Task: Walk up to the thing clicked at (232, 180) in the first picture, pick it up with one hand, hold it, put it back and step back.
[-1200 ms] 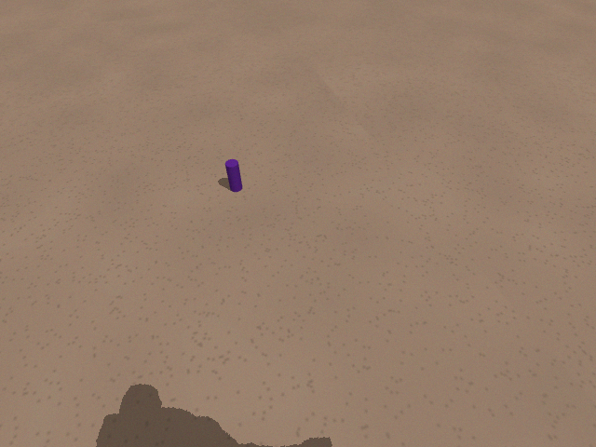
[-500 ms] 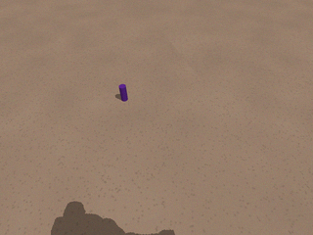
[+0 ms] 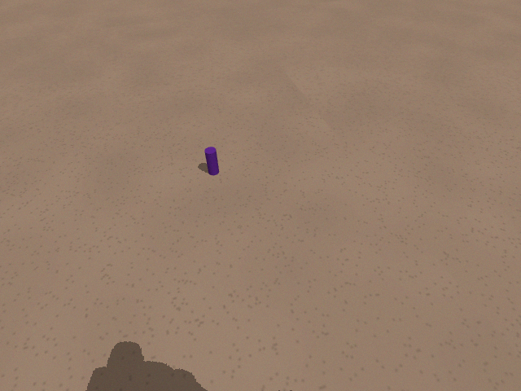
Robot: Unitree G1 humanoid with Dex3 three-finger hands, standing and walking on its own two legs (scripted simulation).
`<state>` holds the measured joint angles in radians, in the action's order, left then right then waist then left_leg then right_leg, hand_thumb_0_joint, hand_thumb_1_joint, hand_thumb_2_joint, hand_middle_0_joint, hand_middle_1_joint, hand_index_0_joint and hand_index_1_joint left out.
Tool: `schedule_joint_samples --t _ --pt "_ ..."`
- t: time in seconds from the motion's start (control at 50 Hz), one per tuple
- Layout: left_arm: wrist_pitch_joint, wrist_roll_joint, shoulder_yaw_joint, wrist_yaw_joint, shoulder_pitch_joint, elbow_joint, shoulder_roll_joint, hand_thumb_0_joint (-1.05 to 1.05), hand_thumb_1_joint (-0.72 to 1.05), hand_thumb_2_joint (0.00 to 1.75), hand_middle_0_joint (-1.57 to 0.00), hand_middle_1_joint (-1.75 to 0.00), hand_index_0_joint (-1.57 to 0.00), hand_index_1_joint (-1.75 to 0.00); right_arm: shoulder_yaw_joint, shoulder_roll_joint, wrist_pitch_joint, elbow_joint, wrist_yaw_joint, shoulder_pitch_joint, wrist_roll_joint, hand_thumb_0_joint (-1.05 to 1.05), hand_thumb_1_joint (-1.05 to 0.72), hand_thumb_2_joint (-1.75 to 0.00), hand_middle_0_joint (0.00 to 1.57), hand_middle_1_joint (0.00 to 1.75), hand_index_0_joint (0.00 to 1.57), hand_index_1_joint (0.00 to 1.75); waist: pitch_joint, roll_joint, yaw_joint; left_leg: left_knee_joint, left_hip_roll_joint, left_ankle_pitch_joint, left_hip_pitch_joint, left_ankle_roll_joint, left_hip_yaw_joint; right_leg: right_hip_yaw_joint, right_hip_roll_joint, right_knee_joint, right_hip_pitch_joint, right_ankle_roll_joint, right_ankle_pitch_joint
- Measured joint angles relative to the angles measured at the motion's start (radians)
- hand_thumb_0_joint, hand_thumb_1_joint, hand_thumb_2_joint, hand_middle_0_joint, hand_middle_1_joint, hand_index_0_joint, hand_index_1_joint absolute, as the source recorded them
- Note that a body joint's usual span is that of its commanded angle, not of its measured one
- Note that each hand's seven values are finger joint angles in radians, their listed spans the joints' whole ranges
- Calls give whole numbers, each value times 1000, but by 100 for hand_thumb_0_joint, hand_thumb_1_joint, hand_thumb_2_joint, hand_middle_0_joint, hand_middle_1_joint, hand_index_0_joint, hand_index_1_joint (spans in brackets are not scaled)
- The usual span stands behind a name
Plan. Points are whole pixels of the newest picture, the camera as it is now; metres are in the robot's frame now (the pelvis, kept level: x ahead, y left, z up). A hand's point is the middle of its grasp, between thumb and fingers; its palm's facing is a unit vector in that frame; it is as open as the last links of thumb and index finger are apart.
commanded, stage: walk up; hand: left
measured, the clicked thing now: (212, 161) +1.44 +0.35 -0.70
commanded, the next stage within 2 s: none
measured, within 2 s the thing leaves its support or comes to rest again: neither
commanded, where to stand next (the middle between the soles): +1.11 +0.11 m, yaw +6 degrees
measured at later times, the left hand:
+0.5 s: hand (76, 367) +0.21 +0.36 -0.15, palm faces +0.01 -0.94 -0.34, open 7.4 cm
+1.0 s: hand (129, 272) +0.40 +0.32 -0.13, palm faces +0.12 -0.92 -0.38, open 7.4 cm
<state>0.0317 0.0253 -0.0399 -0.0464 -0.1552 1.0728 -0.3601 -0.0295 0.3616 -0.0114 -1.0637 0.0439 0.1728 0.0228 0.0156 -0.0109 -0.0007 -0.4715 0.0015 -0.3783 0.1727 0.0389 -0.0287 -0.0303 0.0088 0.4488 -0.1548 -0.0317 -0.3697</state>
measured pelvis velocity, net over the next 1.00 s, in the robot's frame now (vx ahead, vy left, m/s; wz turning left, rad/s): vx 0.39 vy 0.04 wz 0.13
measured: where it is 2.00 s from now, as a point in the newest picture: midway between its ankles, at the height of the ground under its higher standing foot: (258, 262)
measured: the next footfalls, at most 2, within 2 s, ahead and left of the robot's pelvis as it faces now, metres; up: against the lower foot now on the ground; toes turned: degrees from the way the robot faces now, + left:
left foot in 0.24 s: +0.16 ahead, +0.20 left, +0.00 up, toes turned +9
right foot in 0.68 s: +0.42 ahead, -0.07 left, +0.00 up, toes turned +0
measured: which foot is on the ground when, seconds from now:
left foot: down 0.00-0.00, up 0.02-0.22, down 0.24-0.70, up 0.72-1.00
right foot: down 0.00-0.26, up 0.28-0.66, down 0.68-1.00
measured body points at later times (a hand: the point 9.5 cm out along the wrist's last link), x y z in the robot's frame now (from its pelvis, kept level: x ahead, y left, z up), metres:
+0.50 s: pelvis +0.15 +0.07 -0.01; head +0.15 +0.08 +0.44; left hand +0.21 +0.41 -0.12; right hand +0.20 -0.25 -0.11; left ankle +0.12 +0.19 -0.74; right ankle +0.26 -0.06 -0.70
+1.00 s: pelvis +0.39 +0.04 -0.01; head +0.41 +0.03 +0.44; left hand +0.39 +0.37 -0.11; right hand +0.53 -0.26 -0.12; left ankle +0.50 +0.21 -0.71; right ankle +0.38 -0.07 -0.74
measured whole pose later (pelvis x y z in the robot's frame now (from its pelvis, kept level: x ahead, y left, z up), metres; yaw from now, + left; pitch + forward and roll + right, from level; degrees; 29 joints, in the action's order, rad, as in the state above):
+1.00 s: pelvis +0.39 +0.04 -0.01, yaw +7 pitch -2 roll -1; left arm 0.09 0.01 -0.05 -0.07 -0.32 0.87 -0.40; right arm -0.06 0.44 -0.05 -0.87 0.08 0.24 0.02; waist 0.07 -0.04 -0.05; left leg -0.74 0.09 -0.20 0.52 0.00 0.02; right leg -0.13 0.02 0.45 -0.13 -0.03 -0.29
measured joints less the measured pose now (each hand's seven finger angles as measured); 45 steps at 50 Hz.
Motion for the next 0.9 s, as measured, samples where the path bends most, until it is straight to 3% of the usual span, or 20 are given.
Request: schedule_joint_samples --t 0.04,0.06,0.1,0.16,0.22,0.24,0.26,0.3,0.34,0.38,0.5,0.6,0.68,0.72,0.78,0.82,0.9 --pt "18 8 -16 -9 -21 -30 -13 1 90 90 -20 -30 -21 -30 -16 16 3 14 9 22 7 1 -90 -90 21 30 20 30 -8 -5 -4 -119 4 -45 64 3 6 -18 2 7 -6 -12 39" --pt "26 11 -22 -10 -31 -44 -20 1 90 90 -20 -30 -21 -30 -23 24 6 17 11 28 9 1 -90 -90 21 30 20 30 -5 -2 -11 -195 5 -53 104 -1 14 -25 9 -3 1 -12 87" --pt "34 14 -31 -9 -52 -60 -28 0 90 90 -20 -30 -21 -30 -35 46 7 23 20 35 9 1 -90 -90 21 30 20 30 6 -13 -24 -300 22 -53 169 -8 13 -40 13 -25 32 -4 90" --pt "27 20 -40 -13 -91 -66 -57 1 90 90 -20 -30 -21 -30 -51 66 -1 45 39 47 5 1 -90 -90 21 30 20 30 11 -7 -31 -279 59 -43 213 -19 25 -53 31 -54 84 13 69" --pt "14 19 -47 -20 -118 -65 -95 1 90 90 -20 -30 -21 -30 -68 78 -18 74 50 58 5 1 -90 -90 20 30 20 30 14 13 -27 -150 82 64 199 -29 42 -66 62 -15 108 33 16" --pt "9 19 -49 -22 -124 -66 -104 1 90 90 -20 -30 -21 -30 -75 85 -27 84 50 64 7 1 -90 -90 21 30 20 30 15 18 -23 -115 79 105 183 -32 53 -67 77 35 101 31 -24" --pt "4 18 -51 -22 -130 -68 -112 1 90 90 -20 -30 -21 -30 -82 89 -37 92 45 64 10 1 -90 -90 21 30 20 30 21 36 -22 -121 61 164 174 -35 70 -55 104 122 77 10 -70" --pt "-13 11 -49 -15 -128 -58 -113 1 90 90 -20 -30 -20 -30 -88 88 -54 113 32 69 11 1 -90 -90 20 30 20 30 26 50 -7 -181 40 129 177 -31 87 27 88 393 -30 -15 -134" --pt "-19 0 -35 -14 -113 -55 -116 1 90 90 -20 -30 -20 -30 -76 73 -58 121 25 87 -2 0 -90 -90 20 30 20 30 25 60 10 -161 26 105 142 -17 90 72 47 579 -134 -24 -101" --pt "-8 -11 -26 -19 -102 -67 -117 1 90 90 -20 -30 -20 -30 -57 54 -57 122 20 107 -7 0 -90 -90 20 30 20 30 25 76 14 -102 15 110 86 -14 100 70 45 623 -219 -16 -30" --pt "1 -11 -19 -52 -73 -110 -97 1 90 90 -20 -30 -20 -30 -27 30 -67 131 20 170 -11 1 -90 -90 21 30 21 30 29 74 31 54 -4 115 -72 -14 111 25 91 412 -355 30 112" --pt "2 -10 -21 -70 -37 -132 -75 1 90 90 -20 -30 -20 -30 -25 44 -67 137 21 207 -15 1 -90 -90 21 30 21 30 33 35 46 83 3 56 -155 -35 100 21 111 218 -355 19 220" --pt "14 -11 -31 -65 -24 -147 -74 1 90 90 -20 -30 -20 -30 -27 56 -59 143 15 225 -12 1 -90 -90 21 30 21 30 18 2 46 -3 37 -58 -177 -64 89 -14 85 125 -272 1 219" --pt "35 -7 -41 -49 -7 -161 -60 1 90 90 -20 -30 -20 -30 -27 63 -47 141 4 209 -15 1 -90 -90 21 30 21 30 39 -40 36 -236 76 -102 -101 -35 54 -45 52 176 -260 10 207" --pt "55 -21 -28 -33 -12 -191 -34 1 90 90 -20 -30 -20 -30 -19 70 -38 139 -6 165 -24 1 -90 -90 21 30 20 30 61 -52 12 -598 28 -65 80 -7 4 -60 49 189 -214 2 147" --pt "58 -27 -17 -25 -36 -198 -16 0 90 90 -20 -30 -20 -30 -19 79 -42 145 -4 136 -29 1 -90 -90 21 30 20 30 63 -64 -2 -652 25 -7 173 -1 7 -68 43 138 -158 -1 143" --pt "58 -22 -6 -20 -101 -198 -12 0 90 90 -20 -30 -21 -30 -27 84 -47 176 17 95 -21 1 -90 -90 20 30 20 30 56 -65 -19 -533 56 75 302 -20 18 -84 25 42 -62 -7 135"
